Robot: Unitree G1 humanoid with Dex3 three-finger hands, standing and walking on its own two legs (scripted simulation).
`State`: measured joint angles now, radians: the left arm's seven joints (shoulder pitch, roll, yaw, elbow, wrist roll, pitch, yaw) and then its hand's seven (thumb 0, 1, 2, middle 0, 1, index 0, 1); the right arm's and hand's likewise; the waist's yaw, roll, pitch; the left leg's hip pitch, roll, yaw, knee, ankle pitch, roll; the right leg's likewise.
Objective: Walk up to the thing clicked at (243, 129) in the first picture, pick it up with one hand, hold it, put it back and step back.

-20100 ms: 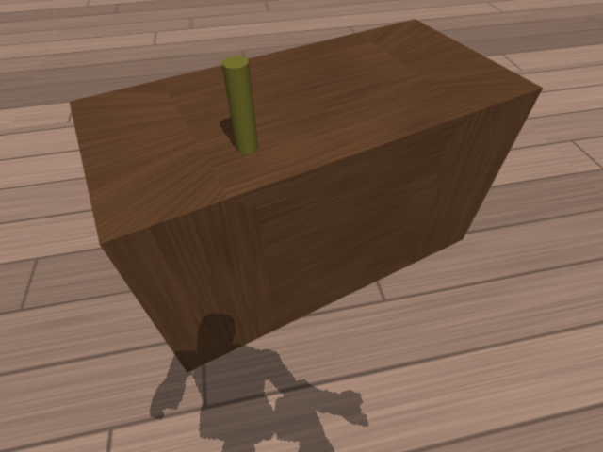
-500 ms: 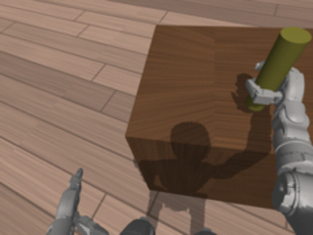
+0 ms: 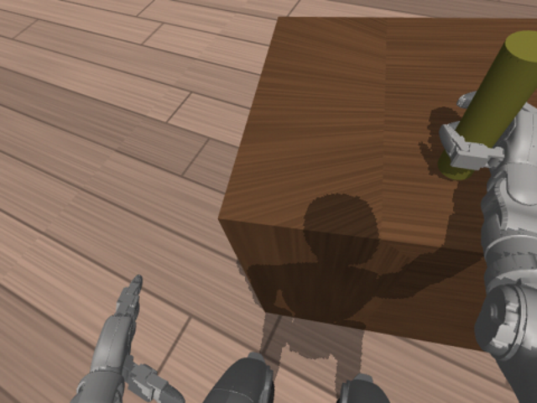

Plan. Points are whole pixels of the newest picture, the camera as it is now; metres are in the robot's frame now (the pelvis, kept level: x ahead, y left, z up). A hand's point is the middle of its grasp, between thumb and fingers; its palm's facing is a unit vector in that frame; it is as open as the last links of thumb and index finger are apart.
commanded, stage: lower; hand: right
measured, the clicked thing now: (486, 118) +0.50 -0.19 +0.11
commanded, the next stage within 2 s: loosen in 0.36 s
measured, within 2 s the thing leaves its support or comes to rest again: rests again in 0.18 s
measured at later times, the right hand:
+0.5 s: hand (464, 141) +0.50 -0.19 +0.06, palm faces +0.15 +0.99 +0.02, open 7.2 cm
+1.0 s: hand (461, 143) +0.50 -0.18 +0.06, palm faces +0.15 +0.99 +0.02, open 11.2 cm
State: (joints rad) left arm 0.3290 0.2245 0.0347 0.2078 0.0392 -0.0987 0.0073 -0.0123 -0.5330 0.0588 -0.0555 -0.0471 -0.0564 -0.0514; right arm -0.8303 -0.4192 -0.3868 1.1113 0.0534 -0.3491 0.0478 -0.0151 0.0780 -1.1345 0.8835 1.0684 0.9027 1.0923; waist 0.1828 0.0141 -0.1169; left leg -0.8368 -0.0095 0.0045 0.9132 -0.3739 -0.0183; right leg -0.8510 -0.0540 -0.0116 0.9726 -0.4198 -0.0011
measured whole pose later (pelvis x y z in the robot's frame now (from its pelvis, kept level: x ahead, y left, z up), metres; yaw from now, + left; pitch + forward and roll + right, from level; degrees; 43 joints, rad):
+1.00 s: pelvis +0.00 +0.00 -0.01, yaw +0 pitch +19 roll +2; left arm 0.36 0.24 0.04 0.10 0.04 -0.05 0.00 -0.01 -0.52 0.05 -0.06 -0.05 -0.06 -0.05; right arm -0.82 -0.43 -0.41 1.10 0.05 -0.37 0.06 0.00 0.27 -0.40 0.79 0.60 0.79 0.61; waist 0.20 0.01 -0.13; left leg -0.92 -0.01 0.01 1.00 -0.41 -0.02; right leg -0.94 -0.06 0.00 1.06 -0.46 0.00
